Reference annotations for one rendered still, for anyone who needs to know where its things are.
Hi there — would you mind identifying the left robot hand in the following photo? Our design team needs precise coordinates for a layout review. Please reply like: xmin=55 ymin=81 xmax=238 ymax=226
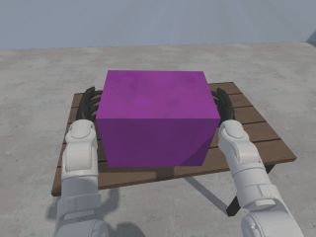
xmin=75 ymin=86 xmax=103 ymax=122

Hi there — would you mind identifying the carton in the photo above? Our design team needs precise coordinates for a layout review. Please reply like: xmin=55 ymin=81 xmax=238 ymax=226
xmin=96 ymin=70 xmax=221 ymax=168

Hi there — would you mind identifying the table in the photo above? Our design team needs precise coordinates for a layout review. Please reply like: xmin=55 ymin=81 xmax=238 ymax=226
xmin=51 ymin=82 xmax=297 ymax=217

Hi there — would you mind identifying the left robot forearm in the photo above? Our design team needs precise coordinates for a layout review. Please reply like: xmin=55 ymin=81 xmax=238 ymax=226
xmin=53 ymin=119 xmax=102 ymax=237

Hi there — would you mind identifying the right robot hand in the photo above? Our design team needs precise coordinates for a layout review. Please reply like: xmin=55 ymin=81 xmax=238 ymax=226
xmin=210 ymin=88 xmax=236 ymax=128

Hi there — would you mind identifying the right robot forearm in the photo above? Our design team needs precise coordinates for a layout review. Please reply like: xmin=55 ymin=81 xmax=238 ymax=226
xmin=217 ymin=119 xmax=304 ymax=237

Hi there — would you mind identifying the right robot upper arm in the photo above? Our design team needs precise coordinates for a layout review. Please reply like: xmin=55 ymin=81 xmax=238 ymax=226
xmin=241 ymin=210 xmax=302 ymax=237

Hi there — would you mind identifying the left robot upper arm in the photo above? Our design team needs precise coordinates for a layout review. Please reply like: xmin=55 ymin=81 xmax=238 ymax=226
xmin=55 ymin=219 xmax=109 ymax=237

